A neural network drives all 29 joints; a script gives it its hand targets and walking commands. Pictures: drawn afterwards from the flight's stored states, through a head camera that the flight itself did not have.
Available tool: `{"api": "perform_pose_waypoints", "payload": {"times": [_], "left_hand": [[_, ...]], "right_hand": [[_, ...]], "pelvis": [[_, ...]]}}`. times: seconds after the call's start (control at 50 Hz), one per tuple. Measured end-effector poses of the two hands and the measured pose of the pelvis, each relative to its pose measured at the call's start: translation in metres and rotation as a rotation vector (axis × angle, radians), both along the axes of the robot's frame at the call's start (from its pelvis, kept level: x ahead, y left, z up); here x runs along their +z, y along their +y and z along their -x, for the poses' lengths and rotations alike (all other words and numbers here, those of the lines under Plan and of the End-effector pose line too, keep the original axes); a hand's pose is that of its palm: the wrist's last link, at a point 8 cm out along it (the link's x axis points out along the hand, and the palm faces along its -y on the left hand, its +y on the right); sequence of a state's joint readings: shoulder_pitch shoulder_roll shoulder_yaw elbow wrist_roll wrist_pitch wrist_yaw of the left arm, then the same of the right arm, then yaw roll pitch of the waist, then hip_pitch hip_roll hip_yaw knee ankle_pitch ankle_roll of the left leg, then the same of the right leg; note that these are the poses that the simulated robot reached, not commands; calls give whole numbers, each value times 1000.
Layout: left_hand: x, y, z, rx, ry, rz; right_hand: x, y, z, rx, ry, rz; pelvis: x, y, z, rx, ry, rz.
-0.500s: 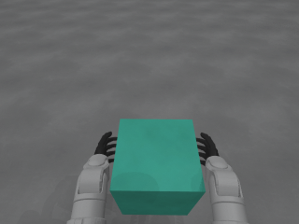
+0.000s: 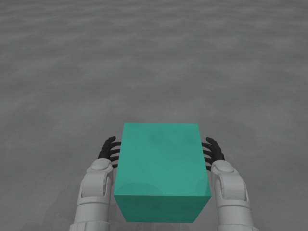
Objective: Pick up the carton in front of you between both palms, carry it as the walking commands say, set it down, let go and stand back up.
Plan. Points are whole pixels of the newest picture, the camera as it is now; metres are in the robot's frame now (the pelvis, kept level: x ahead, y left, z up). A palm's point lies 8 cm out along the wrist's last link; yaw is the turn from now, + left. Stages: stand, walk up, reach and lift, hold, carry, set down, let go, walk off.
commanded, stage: carry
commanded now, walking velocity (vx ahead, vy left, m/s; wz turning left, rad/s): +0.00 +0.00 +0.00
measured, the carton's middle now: (160, 175) +0.30 +0.00 -0.04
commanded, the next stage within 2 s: hold in 0.54 s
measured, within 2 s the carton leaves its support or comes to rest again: neither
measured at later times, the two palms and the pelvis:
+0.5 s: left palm (101, 167) +0.27 +0.16 +0.04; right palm (215, 169) +0.28 -0.14 +0.04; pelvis -0.01 +0.01 +0.00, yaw +0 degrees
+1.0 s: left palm (86, 185) +0.22 +0.18 +0.05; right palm (203, 165) +0.28 -0.11 +0.05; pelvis -0.03 -0.02 +0.01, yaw +11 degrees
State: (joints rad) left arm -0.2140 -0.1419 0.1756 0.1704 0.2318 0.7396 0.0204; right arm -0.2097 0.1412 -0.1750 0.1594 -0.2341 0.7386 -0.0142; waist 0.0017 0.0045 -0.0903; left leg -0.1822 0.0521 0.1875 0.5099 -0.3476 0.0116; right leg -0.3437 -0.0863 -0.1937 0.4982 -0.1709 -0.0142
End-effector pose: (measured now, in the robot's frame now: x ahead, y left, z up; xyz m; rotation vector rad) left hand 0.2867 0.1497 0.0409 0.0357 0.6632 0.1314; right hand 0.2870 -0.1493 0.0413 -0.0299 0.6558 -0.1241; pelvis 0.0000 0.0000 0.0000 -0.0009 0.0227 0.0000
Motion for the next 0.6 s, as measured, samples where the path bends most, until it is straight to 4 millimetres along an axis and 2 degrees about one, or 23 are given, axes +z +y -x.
{"api": "perform_pose_waypoints", "payload": {"times": [0.54,0.6], "left_hand": [[-1,7,12,0,-1,-2],[-1,9,17,-5,5,-10]], "right_hand": [[-1,7,12,1,-1,2],[-1,9,16,10,4,12]], "pelvis": [[-1,7,12,0,1,0],[4,8,15,34,-55,8]]}}
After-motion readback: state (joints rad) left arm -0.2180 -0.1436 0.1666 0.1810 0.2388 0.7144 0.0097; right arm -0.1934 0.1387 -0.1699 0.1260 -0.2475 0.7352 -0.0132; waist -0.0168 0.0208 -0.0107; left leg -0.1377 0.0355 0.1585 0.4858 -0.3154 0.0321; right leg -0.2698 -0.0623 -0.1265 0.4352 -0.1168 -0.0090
